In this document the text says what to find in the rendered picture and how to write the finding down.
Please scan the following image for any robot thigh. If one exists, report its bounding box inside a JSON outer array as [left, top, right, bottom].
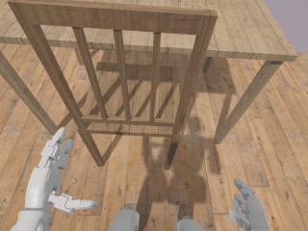
[[174, 218, 206, 231], [107, 209, 140, 231]]

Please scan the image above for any robot left forearm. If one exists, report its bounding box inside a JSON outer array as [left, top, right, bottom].
[[10, 208, 52, 231]]

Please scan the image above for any robot left hand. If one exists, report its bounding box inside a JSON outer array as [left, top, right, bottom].
[[24, 127, 98, 215]]

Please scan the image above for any table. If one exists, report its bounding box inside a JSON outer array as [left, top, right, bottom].
[[0, 0, 298, 144]]

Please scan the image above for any robot right hand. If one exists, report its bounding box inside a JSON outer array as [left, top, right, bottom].
[[229, 178, 269, 231]]

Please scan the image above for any right robot thigh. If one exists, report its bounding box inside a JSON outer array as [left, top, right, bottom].
[[174, 218, 206, 231]]

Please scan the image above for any left robot thigh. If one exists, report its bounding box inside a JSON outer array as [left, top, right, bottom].
[[107, 209, 140, 231]]

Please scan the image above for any chair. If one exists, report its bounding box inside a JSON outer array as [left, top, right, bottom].
[[8, 0, 218, 170]]

